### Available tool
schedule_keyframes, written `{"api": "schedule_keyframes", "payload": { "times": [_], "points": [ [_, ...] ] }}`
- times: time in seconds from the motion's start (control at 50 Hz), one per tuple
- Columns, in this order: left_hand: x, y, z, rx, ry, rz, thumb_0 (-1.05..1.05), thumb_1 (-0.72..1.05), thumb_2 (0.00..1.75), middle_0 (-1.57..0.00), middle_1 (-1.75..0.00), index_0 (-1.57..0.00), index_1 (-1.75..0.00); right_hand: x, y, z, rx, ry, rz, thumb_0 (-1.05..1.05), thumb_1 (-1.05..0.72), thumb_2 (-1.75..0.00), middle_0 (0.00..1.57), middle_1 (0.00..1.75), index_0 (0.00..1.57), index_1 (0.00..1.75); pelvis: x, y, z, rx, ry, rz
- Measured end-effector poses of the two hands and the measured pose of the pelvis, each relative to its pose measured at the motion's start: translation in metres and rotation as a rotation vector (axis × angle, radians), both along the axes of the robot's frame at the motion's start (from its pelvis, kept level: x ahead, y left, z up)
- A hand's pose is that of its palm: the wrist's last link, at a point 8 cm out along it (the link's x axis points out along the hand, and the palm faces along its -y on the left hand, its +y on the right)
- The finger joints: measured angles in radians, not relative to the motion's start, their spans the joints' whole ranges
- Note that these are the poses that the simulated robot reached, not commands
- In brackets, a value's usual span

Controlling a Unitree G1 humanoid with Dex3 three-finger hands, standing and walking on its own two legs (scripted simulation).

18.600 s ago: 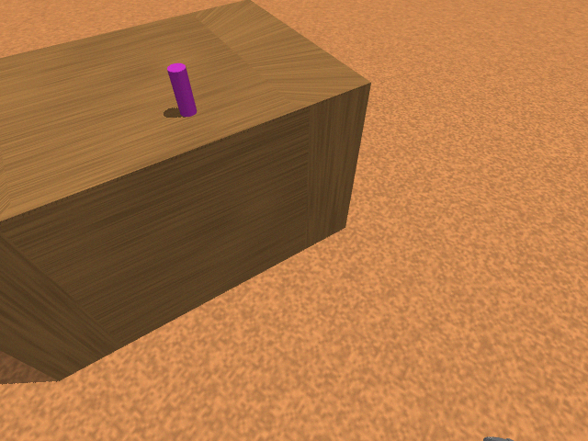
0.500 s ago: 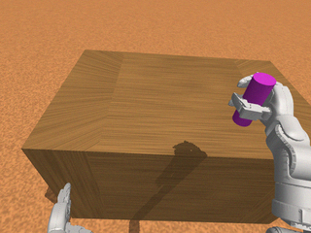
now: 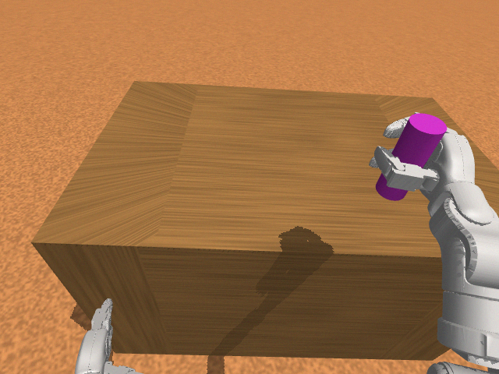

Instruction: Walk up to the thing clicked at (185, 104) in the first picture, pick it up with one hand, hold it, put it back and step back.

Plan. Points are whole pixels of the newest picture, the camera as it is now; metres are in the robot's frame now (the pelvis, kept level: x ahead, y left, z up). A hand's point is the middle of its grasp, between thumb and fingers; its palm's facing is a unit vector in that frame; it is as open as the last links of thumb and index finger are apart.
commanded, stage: hold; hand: right
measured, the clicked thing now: (406, 160) +0.33 -0.19 +0.22
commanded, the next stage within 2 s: crouch in 0.38 s
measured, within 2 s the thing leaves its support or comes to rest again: neither
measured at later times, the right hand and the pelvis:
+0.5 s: hand (393, 158) +0.34 -0.18 +0.22, palm faces +0.12 +0.99 -0.01, open 5.8 cm; pelvis +0.00 +0.00 +0.00, yaw +0 degrees
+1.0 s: hand (371, 161) +0.42 -0.19 +0.15, palm faces +0.16 +0.99 +0.01, open 5.8 cm; pelvis -0.01 +0.00 -0.01, yaw +1 degrees
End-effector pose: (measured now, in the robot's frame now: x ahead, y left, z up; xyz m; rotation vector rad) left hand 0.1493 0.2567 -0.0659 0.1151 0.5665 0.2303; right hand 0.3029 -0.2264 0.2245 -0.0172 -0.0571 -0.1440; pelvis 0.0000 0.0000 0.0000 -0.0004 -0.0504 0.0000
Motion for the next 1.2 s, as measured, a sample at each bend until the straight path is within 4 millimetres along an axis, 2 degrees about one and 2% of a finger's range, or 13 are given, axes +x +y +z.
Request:
{"api": "schedule_keyframes", "payload": {
  "times": [0.2, 0.38, 0.48, 0.62, 0.78, 0.92, 1.06, 1.2],
  "points": [
    [0.006, -0.002, 0.004, 0.002, -0.023, 0.005, -0.01, -0.55, 0.07, -0.06, -0.06, -0.05, -0.06, 0.009, 0.004, 0.002, 0.004, 0.013, 0.035, -0.01, -0.10, -1.15, 0.98, 1.12, 0.96, 1.16, -0.001, -0.004, 0.000, 0.002, 0.001, 0.003],
    [-0.001, -0.004, -0.001, -0.012, -0.001, 0.003, -0.01, -0.55, 0.07, -0.06, -0.06, -0.05, -0.06, 0.006, -0.006, 0.007, 0.000, 0.001, 0.001, -0.02, -0.10, -1.15, 0.98, 1.12, 0.97, 1.16, 0.001, -0.004, 0.000, 0.003, 0.004, 0.005],
    [-0.002, -0.007, -0.005, -0.017, 0.022, -0.005, -0.01, -0.55, 0.07, -0.06, -0.06, -0.05, -0.06, 0.008, -0.002, -0.002, 0.004, 0.035, 0.021, -0.02, -0.10, -1.16, 0.98, 1.12, 0.97, 1.16, -0.001, -0.005, 0.000, 0.003, 0.003, 0.004],
    [0.004, -0.009, 0.002, -0.003, -0.016, -0.011, -0.01, -0.55, 0.07, -0.06, -0.05, -0.05, -0.06, 0.015, 0.000, -0.010, 0.025, 0.039, 0.023, -0.02, -0.09, -1.16, 0.98, 1.12, 0.97, 1.16, -0.001, -0.003, 0.000, 0.001, 0.007, 0.004],
    [-0.008, -0.006, -0.003, 0.002, 0.017, 0.002, -0.01, -0.55, 0.07, -0.06, -0.05, -0.05, -0.05, 0.036, -0.011, -0.038, 0.035, 0.115, -0.020, -0.02, -0.09, -1.17, 0.99, 1.12, 0.97, 1.16, -0.004, -0.002, -0.001, 0.003, 0.025, 0.005],
    [-0.023, 0.000, -0.009, 0.037, 0.057, 0.024, -0.01, -0.55, 0.07, -0.06, -0.05, -0.05, -0.06, 0.068, -0.014, -0.063, 0.043, 0.133, -0.016, -0.02, -0.10, -1.16, 0.98, 1.11, 0.97, 1.16, -0.010, -0.003, -0.004, 0.002, 0.066, 0.015],
    [-0.035, 0.004, -0.010, 0.061, 0.081, 0.053, -0.01, -0.55, 0.07, -0.06, -0.05, -0.05, -0.06, 0.095, -0.016, -0.075, 0.048, 0.111, -0.019, -0.02, -0.10, -1.16, 0.98, 1.11, 0.96, 1.16, -0.010, -0.005, -0.007, 0.003, 0.103, 0.031],
    [-0.033, -0.003, -0.008, 0.059, 0.080, 0.045, -0.01, -0.55, 0.07, -0.06, -0.05, -0.05, -0.06, 0.110, -0.027, -0.088, 0.037, 0.099, -0.029, -0.02, -0.10, -1.16, 0.98, 1.10, 0.97, 1.15, -0.011, -0.008, -0.009, 0.006, 0.136, 0.037]
  ]
}}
